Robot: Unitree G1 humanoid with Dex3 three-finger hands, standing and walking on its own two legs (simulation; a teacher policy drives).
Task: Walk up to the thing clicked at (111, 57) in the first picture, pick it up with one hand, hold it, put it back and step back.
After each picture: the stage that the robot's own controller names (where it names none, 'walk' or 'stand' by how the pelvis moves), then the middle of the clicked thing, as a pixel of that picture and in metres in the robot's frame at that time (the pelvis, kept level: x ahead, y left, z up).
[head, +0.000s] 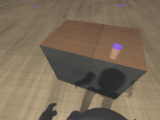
stand; (115, 51) +0.54 -0.13 +0.05
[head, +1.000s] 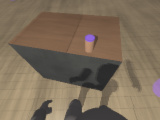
walk; (89, 44) +0.52 +0.09 +0.09
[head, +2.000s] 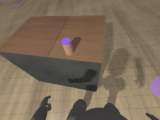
stand; (68, 46) +0.47 +0.23 +0.10
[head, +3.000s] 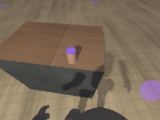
stand; (71, 55) +0.43 +0.18 +0.06
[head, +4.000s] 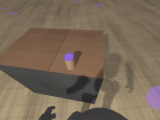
stand; (70, 61) +0.39 +0.21 +0.06
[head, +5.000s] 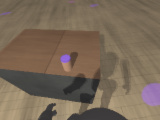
stand; (66, 63) +0.38 +0.22 +0.05
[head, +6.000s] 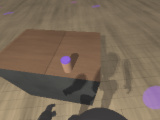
stand; (66, 64) +0.37 +0.22 +0.05
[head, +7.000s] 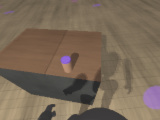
stand; (67, 64) +0.37 +0.22 +0.05
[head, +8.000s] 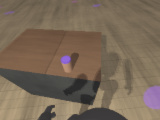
rise first; (67, 64) +0.37 +0.22 +0.05
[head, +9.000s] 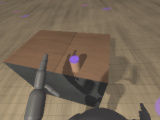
rise first; (75, 64) +0.38 +0.19 +0.06
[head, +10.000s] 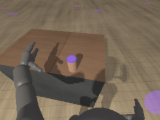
go down; (72, 64) +0.39 +0.17 +0.06
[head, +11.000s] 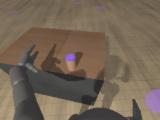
go down; (71, 62) +0.40 +0.18 +0.06
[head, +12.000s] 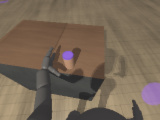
close in; (68, 60) +0.38 +0.18 +0.07
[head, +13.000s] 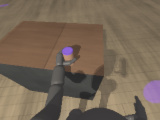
close; (68, 56) +0.41 +0.19 +0.09
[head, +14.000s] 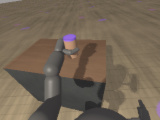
lift; (71, 46) +0.34 +0.16 +0.28
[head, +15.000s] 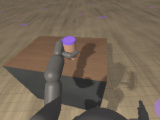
hold; (70, 48) +0.34 +0.16 +0.26
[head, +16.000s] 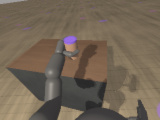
hold; (71, 48) +0.34 +0.16 +0.27
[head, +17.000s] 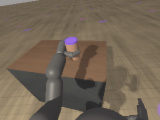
hold; (72, 49) +0.34 +0.15 +0.27
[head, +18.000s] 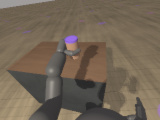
crouch; (73, 47) +0.34 +0.14 +0.28
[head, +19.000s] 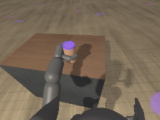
crouch; (70, 52) +0.35 +0.17 +0.22
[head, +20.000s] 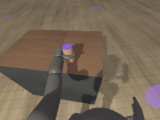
lower; (68, 53) +0.42 +0.19 +0.14
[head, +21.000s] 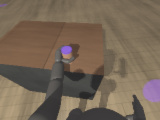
lower; (67, 55) +0.41 +0.19 +0.09
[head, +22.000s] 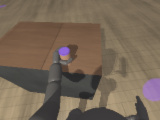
lower; (65, 56) +0.40 +0.20 +0.10
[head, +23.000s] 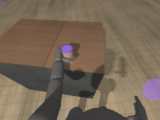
lower; (68, 54) +0.42 +0.19 +0.10
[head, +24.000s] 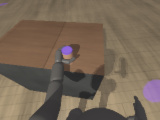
loosen; (68, 55) +0.41 +0.19 +0.09
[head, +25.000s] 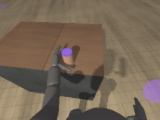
withdraw; (68, 57) +0.40 +0.18 +0.09
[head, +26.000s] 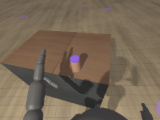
sink last; (75, 63) +0.38 +0.18 +0.07
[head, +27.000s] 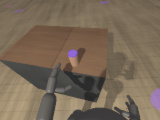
stand; (73, 58) +0.41 +0.19 +0.06
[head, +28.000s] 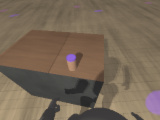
stand; (71, 62) +0.39 +0.19 +0.07
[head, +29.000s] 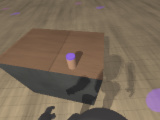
stand; (71, 61) +0.40 +0.20 +0.05
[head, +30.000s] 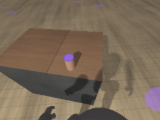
stand; (70, 62) +0.39 +0.20 +0.05
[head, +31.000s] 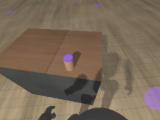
stand; (69, 62) +0.38 +0.21 +0.05
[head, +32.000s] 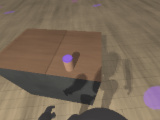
stand; (68, 63) +0.38 +0.21 +0.05
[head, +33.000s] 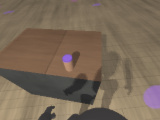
walk; (68, 63) +0.38 +0.21 +0.05
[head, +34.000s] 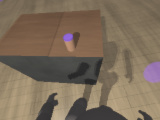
walk; (69, 43) +0.50 +0.21 +0.07
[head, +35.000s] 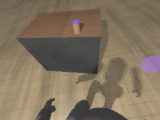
walk; (76, 27) +0.79 +0.24 +0.07
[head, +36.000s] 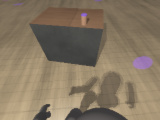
stand; (84, 19) +1.03 +0.19 +0.07
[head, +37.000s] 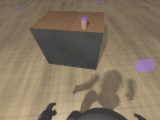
stand; (84, 23) +0.99 +0.19 +0.05
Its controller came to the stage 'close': yes
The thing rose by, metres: 0.22
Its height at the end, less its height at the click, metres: +0.00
